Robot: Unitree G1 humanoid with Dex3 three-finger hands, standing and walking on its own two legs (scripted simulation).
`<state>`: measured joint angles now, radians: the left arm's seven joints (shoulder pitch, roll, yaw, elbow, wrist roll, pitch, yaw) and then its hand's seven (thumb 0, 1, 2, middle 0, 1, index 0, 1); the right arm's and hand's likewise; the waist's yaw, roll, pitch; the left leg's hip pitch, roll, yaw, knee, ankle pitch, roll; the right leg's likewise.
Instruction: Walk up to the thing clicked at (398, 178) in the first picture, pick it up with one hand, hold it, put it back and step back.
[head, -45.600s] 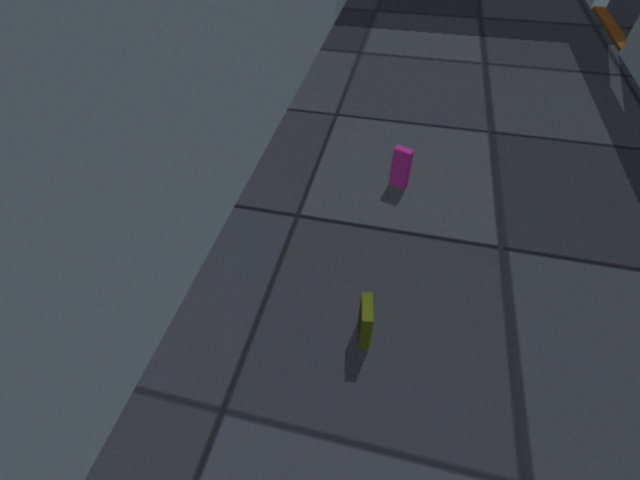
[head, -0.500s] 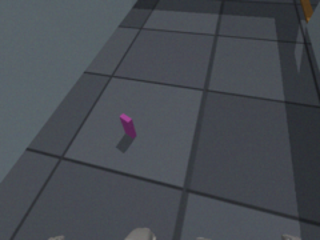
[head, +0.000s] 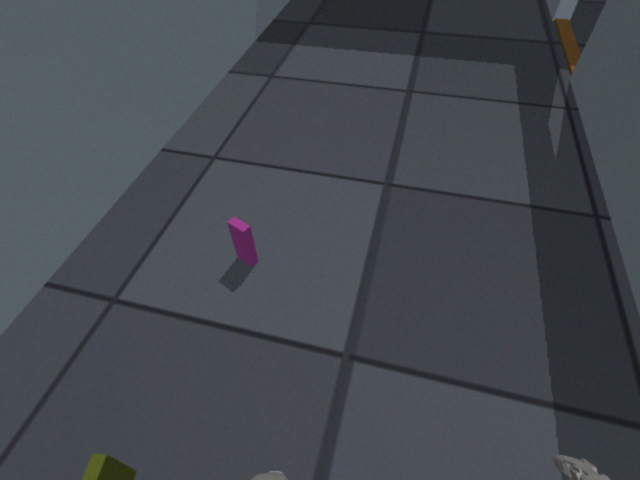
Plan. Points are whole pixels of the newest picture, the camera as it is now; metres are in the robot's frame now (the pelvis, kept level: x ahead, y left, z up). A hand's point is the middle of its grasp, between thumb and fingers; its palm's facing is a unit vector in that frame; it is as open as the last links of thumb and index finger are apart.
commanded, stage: step back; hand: left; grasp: from the side
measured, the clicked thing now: (243, 242) +1.03 +0.34 -0.65
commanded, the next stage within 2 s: stand in 0.82 s
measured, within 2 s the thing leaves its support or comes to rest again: neither
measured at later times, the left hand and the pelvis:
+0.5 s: hand out of the picture +0.08 +0.31 -0.14, palm faces +0.05 -0.93 -0.36, open 7.4 cm; pelvis +0.02 +0.04 +0.01, yaw +4 degrees
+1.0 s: hand out of the picture +0.13 +0.28 -0.14, palm faces +0.06 -0.94 -0.32, open 7.4 cm; pelvis +0.04 +0.02 +0.02, yaw +4 degrees
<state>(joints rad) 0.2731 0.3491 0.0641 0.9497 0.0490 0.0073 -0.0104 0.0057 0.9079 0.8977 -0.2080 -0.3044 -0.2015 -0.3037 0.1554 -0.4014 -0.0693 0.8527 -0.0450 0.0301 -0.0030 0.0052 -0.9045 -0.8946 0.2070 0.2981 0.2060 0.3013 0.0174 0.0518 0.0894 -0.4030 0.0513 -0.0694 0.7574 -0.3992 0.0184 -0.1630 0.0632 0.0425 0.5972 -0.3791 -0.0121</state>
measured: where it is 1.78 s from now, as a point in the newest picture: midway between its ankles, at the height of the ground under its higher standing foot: outside the picture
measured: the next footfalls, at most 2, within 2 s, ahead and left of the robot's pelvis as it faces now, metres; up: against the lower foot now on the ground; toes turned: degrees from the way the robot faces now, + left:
left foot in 0.28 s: +0.05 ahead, +0.14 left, +0.00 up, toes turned +3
right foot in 0.64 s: +0.13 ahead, -0.10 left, +0.00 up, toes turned +2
